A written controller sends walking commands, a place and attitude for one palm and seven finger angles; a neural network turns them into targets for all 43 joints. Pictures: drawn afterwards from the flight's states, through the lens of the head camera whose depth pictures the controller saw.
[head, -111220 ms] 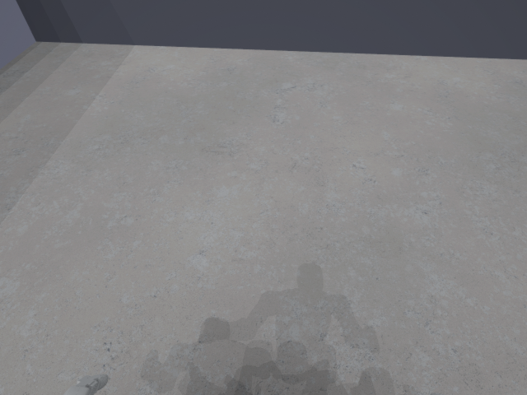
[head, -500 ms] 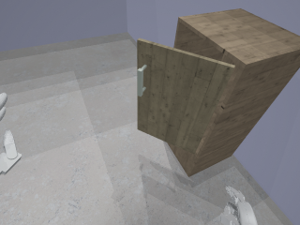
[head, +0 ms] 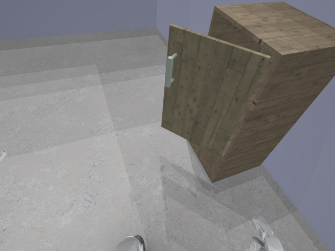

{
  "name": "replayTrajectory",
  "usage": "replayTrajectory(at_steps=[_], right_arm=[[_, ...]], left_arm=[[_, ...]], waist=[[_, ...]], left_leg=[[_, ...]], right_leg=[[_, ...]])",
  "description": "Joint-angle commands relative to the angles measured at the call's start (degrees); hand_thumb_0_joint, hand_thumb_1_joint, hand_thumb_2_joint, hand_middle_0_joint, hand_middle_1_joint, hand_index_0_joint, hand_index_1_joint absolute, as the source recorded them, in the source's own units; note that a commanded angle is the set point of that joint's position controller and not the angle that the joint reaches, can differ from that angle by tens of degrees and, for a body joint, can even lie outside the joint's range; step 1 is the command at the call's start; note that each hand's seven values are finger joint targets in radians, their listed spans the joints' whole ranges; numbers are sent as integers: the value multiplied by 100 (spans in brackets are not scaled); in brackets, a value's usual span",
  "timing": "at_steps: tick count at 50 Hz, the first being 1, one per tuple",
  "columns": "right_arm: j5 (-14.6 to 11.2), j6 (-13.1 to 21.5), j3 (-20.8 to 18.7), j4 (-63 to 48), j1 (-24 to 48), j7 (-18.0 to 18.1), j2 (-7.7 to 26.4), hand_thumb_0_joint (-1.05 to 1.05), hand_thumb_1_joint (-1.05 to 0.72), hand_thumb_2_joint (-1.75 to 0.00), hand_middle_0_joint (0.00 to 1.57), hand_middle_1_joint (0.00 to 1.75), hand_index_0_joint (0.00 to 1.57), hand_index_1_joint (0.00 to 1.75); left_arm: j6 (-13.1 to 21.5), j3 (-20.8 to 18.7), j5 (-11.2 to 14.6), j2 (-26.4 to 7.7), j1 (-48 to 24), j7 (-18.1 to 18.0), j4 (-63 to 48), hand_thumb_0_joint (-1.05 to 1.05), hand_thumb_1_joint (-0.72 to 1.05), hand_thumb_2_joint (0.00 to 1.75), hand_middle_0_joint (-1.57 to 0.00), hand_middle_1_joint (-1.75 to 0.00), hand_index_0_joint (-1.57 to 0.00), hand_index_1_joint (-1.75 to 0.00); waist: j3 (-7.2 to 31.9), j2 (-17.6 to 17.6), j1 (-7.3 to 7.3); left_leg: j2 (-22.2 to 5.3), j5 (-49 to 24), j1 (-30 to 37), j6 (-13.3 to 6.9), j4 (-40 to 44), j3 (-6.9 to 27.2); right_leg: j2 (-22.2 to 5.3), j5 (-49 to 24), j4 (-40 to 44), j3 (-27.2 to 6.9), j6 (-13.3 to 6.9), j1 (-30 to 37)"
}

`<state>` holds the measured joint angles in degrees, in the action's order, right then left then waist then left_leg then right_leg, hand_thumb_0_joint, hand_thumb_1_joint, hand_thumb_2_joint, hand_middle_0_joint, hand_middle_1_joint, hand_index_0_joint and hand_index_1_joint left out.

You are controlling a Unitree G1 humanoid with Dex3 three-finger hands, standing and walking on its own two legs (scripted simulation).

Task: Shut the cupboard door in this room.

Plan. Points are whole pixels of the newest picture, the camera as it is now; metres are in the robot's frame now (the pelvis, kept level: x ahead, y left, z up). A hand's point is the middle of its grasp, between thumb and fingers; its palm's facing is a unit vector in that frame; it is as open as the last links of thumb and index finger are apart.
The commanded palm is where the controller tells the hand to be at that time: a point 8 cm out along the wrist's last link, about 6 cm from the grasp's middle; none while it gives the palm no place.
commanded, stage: step back with the hand held close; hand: left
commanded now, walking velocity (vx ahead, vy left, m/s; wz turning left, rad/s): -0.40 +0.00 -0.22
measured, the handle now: (171, 70) +0.81 -0.01 -0.02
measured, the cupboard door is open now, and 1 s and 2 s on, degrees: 38 38 38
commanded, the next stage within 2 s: stop stepping back and stand still in 0.18 s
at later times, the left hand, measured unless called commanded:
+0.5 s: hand out of the picture +0.09 +0.27 +0.22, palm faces +0.21 -0.89 -0.40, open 7.4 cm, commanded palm +0.03 +0.32 +0.20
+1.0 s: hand out of the picture +0.03 +0.28 +0.20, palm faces +0.22 -0.84 -0.50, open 7.4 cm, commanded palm -0.02 +0.33 +0.20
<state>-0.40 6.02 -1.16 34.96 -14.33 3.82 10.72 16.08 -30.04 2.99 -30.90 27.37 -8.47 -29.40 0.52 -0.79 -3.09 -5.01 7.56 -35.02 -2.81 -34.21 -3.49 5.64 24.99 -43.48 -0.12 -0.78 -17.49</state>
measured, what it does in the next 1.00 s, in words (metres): walks backwards: right foot, then left foot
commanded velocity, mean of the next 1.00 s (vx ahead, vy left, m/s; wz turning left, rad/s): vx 0.10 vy -0.04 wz -0.05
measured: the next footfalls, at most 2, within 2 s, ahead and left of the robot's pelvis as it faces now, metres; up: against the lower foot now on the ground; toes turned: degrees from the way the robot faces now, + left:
right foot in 0.02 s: -0.03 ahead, -0.12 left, +0.00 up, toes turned +3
left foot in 0.20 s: +0.08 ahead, +0.10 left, +0.00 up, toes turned +0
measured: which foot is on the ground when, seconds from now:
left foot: down 0.00-0.04, up 0.06-0.18, down 0.20-0.52, up 0.54-0.80, down 0.82-1.00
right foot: up 0.00-0.00, down 0.02-0.20, up 0.22-0.54, down 0.56-1.00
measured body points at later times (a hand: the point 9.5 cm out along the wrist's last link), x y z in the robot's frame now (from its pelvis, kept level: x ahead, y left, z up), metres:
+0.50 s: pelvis -0.16 +0.05 +0.03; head -0.16 +0.10 +0.47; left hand +0.07 +0.32 +0.24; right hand -0.02 -0.19 -0.02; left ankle +0.03 +0.11 -0.70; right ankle -0.26 -0.01 -0.67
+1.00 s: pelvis -0.23 +0.08 +0.01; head -0.24 +0.09 +0.46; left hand +0.01 +0.32 +0.23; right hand -0.17 -0.17 -0.08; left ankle -0.21 +0.23 -0.71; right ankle -0.23 +0.01 -0.71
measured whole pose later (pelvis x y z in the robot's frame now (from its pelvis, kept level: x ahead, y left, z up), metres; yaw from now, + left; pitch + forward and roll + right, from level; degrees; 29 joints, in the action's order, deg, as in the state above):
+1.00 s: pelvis -0.23 +0.08 +0.01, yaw -14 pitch -1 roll +1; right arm 0.5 6.6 1.8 37.7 -16.6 3.9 8.0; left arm 10.4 -26.7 2.0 -27.8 32.6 -9.6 -31.1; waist 1.2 3.0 -2.8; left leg -5.9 19.1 -13.1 2.9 -34.0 -6.9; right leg 0.2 22.6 -39.8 6.5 -0.2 -19.0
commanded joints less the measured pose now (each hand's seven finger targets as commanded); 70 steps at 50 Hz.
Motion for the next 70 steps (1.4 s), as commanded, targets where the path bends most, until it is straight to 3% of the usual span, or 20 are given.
replayTrajectory(at_steps=[1,2,5,7,10,18,23,25,27,29,31,33,38,42,50,52,53,59,66,70], right_arm=[[-19,268,-269,-862,934,-58,652,0,-90,-90,20,30,20,30],[106,194,-201,-731,945,-54,643,0,-90,-90,20,30,20,30],[-8,166,-230,-677,848,103,679,0,-90,-90,20,30,20,30],[-8,124,-104,-599,885,269,686,0,-90,-90,20,30,20,30],[62,310,-166,-477,772,185,777,0,-90,-90,20,30,20,30],[28,223,-248,-1102,919,-265,856,0,-90,-90,20,30,20,30],[115,-6,-164,-1175,812,-191,691,0,-90,-90,20,30,20,30],[49,-87,-112,-1092,688,-133,588,0,-90,-90,20,30,20,30],[-49,-186,-145,-829,571,-55,705,0,-90,-90,20,30,20,30],[149,-87,-56,-630,601,-71,901,0,-90,-90,20,30,20,30],[-48,-26,-131,-753,610,44,821,0,-90,-90,20,30,20,30],[-5,-7,-76,-531,616,183,810,0,-90,-90,20,30,20,30],[62,204,-137,-508,405,301,791,0,-90,-90,20,30,20,30],[59,266,-210,-773,391,241,990,0,-90,-90,20,30,20,30],[18,235,-101,-568,511,37,787,0,-90,-90,20,30,20,30],[2,103,-158,-662,488,19,718,0,-90,-90,20,30,20,30],[13,71,-214,-636,499,5,782,0,-90,-90,20,30,20,30],[36,-76,-48,-524,661,15,683,0,-90,-90,20,30,20,30],[60,163,-107,-720,697,130,713,0,-90,-90,20,30,20,30],[7,78,-140,-859,694,121,868,0,-90,-90,20,30,20,30]], left_arm=[[271,-630,56,-879,551,-184,-1214,0,90,90,-20,-30,-20,-30],[306,-655,-117,-1041,231,-326,-1115,0,90,90,-20,-30,-20,-30],[139,-191,-183,-762,-455,-311,-1090,0,90,90,-20,-30,-20,-30],[117,3,-154,-666,-1100,-212,-1203,0,90,90,-20,-30,-20,-30],[151,277,-127,-444,-1650,-135,-1294,0,90,90,-20,-30,-20,-30],[-112,-128,116,-297,-88,36,-1865,0,90,90,-20,-30,-20,-30],[-513,-403,229,-558,473,-101,-1589,0,90,90,-20,-30,-20,-30],[-586,-390,217,-697,683,-99,-1608,0,90,90,-20,-30,-20,-30],[-468,-588,178,-1156,98,-137,-2042,0,90,90,-20,-30,-20,-30],[-297,-1071,199,-1578,-490,-173,-1461,0,90,90,-20,-30,-20,-30],[-372,-33,43,-406,-488,-193,-643,0,90,90,-20,-30,-20,-30],[-374,52,-23,-378,-506,-260,-176,0,90,90,-20,-30,-20,-30],[-389,333,-145,-224,-642,-343,-439,0,90,90,-20,-30,-20,-30],[-93,-177,-118,-744,-429,-347,-1880,0,90,90,-20,-30,-20,-30],[-226,-497,-105,-535,574,-295,-839,0,90,90,-20,-30,-20,-30],[-307,-523,-152,-621,462,-325,-344,0,90,90,-20,-30,-20,-30],[-287,-430,-122,-512,241,-326,-224,0,90,90,-20,-30,-20,-30],[-75,97,-138,-216,-487,-234,-317,0,90,90,-20,-30,-20,-30],[-53,162,-151,-384,-633,-385,-1662,0,90,90,-20,-30,-20,-30],[-25,-194,-158,-500,-210,-412,-1767,0,90,90,-20,-30,-20,-30]], waist=[[455,469,306],[140,810,369],[740,1863,259],[500,1154,138],[928,-1478,310],[800,-1473,349],[811,-1848,390],[753,-712,421],[51,1350,269],[-223,1002,127],[-151,399,168],[-354,-183,251],[0,1049,333],[579,-1333,157],[11,-914,293],[-28,1282,313],[-137,1311,312],[42,643,184],[351,2,373],[385,-1418,452]], left_leg=[[131,1655,1273,542,-1099,34],[216,1768,1119,589,-1943,122],[472,1375,1058,520,-1628,179],[558,34,2224,519,54,-135],[-1530,-4455,3048,-114,1270,1046],[-1325,3049,998,53,2849,554],[-575,3473,530,939,2959,-170],[202,2684,886,1000,1016,-943],[334,1665,450,515,-2925,112],[-129,1231,-314,531,-3914,899],[-30,768,-567,472,-2925,341],[-30,1029,-299,368,-1912,6],[368,1274,1532,140,529,-648],[-1509,-841,3830,-704,1479,2227],[-637,2253,418,-86,599,-50],[336,2674,-344,243,-1975,-431],[357,2466,-359,276,-2931,103],[150,1170,483,361,-2071,97],[384,386,2215,159,402,-155],[-801,-290,2423,-270,1349,1437]], right_leg=[[-2022,265,2904,-2890,-840,-1295],[-2549,-1638,3081,-3017,-1020,-1401],[-1889,-6290,1683,-2051,-635,-21],[-1201,-5549,1227,-1021,-195,-481],[-300,713,-894,-527,268,-933],[-24,305,-1779,598,206,150],[398,971,497,1434,-158,1748],[-257,682,2504,860,-499,1533],[-2591,759,3884,-1774,-1143,-748],[-3259,1638,4072,-2513,-1639,-1316],[-2163,1395,3391,-1685,-1073,21],[-2106,342,3077,-1173,-1006,268],[-1618,-158,2415,-609,-728,608],[-561,412,-715,438,42,-1565],[-543,-504,1334,524,-29,1455],[-2117,886,2957,-2541,-816,1133],[-2554,1173,3478,-3233,-865,676],[-1926,-1570,2788,-781,-635,497],[-1754,-1212,2607,-670,-389,457],[-818,-946,1474,-75,180,265]])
